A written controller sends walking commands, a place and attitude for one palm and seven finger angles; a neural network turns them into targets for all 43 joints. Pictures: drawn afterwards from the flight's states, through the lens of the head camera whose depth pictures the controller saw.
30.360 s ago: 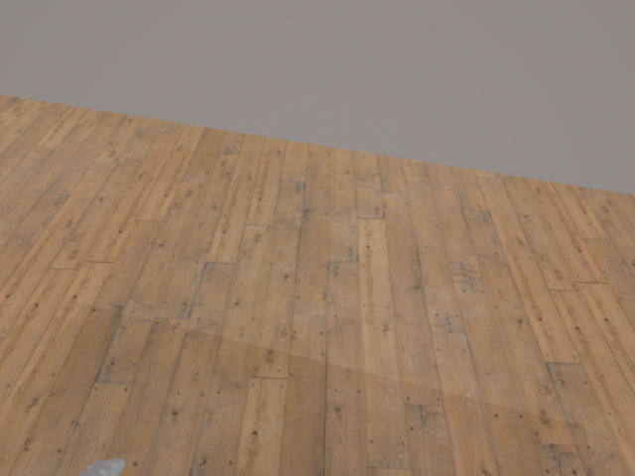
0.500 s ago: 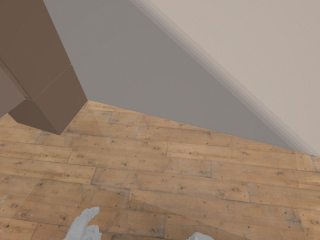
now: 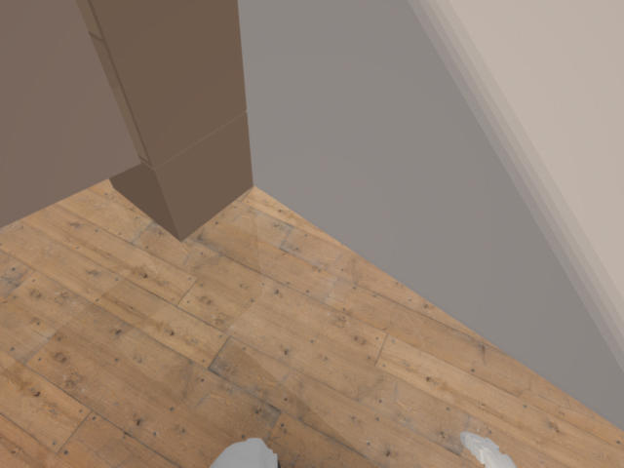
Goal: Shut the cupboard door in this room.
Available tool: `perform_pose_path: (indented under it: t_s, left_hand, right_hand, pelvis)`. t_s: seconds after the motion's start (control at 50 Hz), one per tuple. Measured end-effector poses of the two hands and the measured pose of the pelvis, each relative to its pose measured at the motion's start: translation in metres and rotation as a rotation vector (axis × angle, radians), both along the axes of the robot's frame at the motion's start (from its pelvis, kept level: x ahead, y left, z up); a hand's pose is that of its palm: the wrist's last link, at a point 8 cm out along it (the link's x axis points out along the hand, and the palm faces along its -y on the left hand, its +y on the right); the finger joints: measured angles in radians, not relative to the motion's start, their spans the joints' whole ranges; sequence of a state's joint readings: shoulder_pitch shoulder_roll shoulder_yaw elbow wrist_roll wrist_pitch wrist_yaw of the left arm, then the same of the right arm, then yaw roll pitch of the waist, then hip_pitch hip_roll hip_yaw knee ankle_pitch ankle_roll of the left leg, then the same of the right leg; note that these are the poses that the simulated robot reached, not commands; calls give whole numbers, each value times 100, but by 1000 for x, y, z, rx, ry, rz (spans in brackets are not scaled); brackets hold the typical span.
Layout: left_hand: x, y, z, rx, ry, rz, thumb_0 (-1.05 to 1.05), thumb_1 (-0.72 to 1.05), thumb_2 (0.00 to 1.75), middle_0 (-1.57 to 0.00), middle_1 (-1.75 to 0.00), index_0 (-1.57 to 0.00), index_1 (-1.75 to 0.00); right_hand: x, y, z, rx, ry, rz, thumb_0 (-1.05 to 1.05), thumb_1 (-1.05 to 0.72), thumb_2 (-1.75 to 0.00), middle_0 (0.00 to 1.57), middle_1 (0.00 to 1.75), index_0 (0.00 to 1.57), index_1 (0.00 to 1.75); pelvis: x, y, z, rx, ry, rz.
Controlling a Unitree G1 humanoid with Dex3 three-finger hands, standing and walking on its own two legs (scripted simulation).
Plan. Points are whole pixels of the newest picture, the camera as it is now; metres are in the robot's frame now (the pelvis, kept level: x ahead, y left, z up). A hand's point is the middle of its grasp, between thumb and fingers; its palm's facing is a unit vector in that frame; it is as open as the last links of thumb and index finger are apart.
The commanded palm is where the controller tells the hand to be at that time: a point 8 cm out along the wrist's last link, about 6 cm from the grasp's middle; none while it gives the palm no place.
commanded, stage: walk to a spot facing it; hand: left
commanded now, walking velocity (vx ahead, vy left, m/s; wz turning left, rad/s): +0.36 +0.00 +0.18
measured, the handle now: out of the picture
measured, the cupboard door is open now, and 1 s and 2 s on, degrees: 81 81 81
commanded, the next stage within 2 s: turn to face it in 0.20 s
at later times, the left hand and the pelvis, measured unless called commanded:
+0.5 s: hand (233, 325) +0.33 +0.16 -0.14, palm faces +0.03 -0.98 -0.20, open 7.4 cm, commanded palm none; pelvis +0.21 -0.02 +0.01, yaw +6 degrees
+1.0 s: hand (176, 397) +0.22 +0.23 -0.17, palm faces +0.43 -0.87 -0.23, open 7.4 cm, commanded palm none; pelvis +0.26 +0.01 +0.00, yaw +24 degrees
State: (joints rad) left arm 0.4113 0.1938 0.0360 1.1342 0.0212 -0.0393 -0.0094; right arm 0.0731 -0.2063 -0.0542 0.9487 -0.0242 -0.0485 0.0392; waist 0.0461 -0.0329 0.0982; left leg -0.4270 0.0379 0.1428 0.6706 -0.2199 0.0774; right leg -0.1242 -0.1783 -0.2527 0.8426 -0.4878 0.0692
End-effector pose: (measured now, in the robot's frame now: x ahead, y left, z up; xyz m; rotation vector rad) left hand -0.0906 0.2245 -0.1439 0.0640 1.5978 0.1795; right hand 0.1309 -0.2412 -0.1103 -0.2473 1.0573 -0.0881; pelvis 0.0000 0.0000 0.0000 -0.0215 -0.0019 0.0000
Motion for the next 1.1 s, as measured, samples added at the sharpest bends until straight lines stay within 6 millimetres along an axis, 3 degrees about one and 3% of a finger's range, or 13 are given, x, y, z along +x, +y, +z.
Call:
perform_pose_path:
  t_s: [0.04, 0.1, 0.2, 0.28, 0.42, 0.5, 0.58, 0.72, 0.82, 0.9, 0.98, 1.1]
  left_hand:
    - [27, 7, 2, 0, -21, 1, 1, 91, 89, -20, -30, -20, -30]
    - [87, 17, 8, 7, -121, -17, 1, 91, 89, -20, -30, -20, -30]
    - [192, 25, 21, 23, -311, -44, 1, 91, 90, -20, -30, -19, -30]
    - [263, 23, 30, 29, -404, -66, 1, 91, 90, -20, -30, -19, -30]
    - [367, 3, 34, 45, -469, -135, 1, 91, 90, -20, -30, -19, -30]
    - [412, -13, 29, 75, -522, -137, 1, 90, 90, -20, -30, -20, -30]
    - [413, -21, 33, 103, -524, -83, 1, 90, 89, -20, -30, -20, -30]
    - [370, -12, 38, 154, -413, 62, 0, 92, 89, -20, -30, -20, -30]
    - [341, 6, 32, 168, -367, 158, 0, 92, 89, -20, -30, -20, -30]
    - [315, 23, 19, 166, -346, 243, 0, 91, 89, -20, -30, -20, -30]
    - [287, 42, 1, 156, -297, 316, 1, 91, 89, -20, -30, -20, -30]
    - [273, 56, 19, 169, -270, 383, 1, 91, 89, -20, -30, -20, -30]
  right_hand:
    - [16, 9, 4, -1, -17, -7, 0, -91, -90, 19, 30, 19, 30]
    - [23, 19, 11, 2, 10, -24, 0, -91, -90, 19, 30, 20, 30]
    - [17, 20, 15, -3, 100, -89, -1, -94, -90, 20, 30, 20, 30]
    - [6, 15, 11, -1, 199, -131, -1, -94, -90, 20, 30, 20, 30]
    - [-10, 13, -5, 43, 395, -206, 0, -92, -90, 20, 30, 20, 30]
    - [-2, 4, -23, 79, 513, -211, 0, -91, -90, 20, 30, 20, 30]
    - [42, -12, -30, 78, 517, -154, 1, -91, -90, 20, 30, 20, 30]
    - [168, -28, -21, 41, 318, -3, 1, -91, -90, 19, 30, 19, 30]
    - [248, -16, -4, -5, 185, 121, 0, -91, -90, 19, 30, 19, 30]
    - [301, 10, 8, -50, 102, 233, 0, -91, -90, 19, 30, 19, 30]
    - [337, 45, 15, -78, 18, 329, 0, -91, -90, 19, 30, 19, 30]
    - [344, 78, 26, -74, 27, 406, 0, -91, -90, 20, 30, 19, 30]
  pelvis:
    - [16, 7, 4, -4, -5, 3]
    - [40, 13, 16, -5, -9, 16]
    - [81, 17, 27, 3, -12, 38]
    - [114, 14, 29, 13, -14, 44]
    - [174, -4, 21, 31, -15, 60]
    - [210, -23, 6, 45, -13, 100]
    - [224, -32, 7, 39, -28, 152]
    - [243, -34, 17, 33, -22, 235]
    - [252, -25, 18, 22, -15, 302]
    - [255, -11, 12, 5, -8, 359]
    - [256, 7, 2, 6, -4, 403]
    - [259, 18, 19, -19, 1, 470]
